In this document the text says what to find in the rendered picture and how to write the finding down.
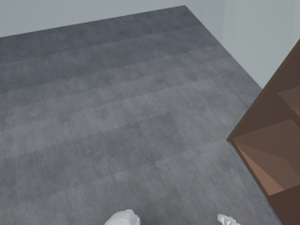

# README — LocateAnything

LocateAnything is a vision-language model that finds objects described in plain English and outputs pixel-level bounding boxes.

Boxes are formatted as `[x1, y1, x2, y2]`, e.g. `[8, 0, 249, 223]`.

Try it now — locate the wardrobe door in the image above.
[267, 185, 300, 225]

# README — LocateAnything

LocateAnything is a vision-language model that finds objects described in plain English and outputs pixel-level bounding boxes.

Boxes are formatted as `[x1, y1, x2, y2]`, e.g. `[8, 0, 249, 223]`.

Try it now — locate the left robot thigh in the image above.
[105, 211, 141, 225]

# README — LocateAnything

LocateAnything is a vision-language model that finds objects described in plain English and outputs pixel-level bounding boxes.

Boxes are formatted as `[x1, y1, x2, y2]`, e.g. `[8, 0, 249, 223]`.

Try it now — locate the robot right hand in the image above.
[217, 214, 240, 225]

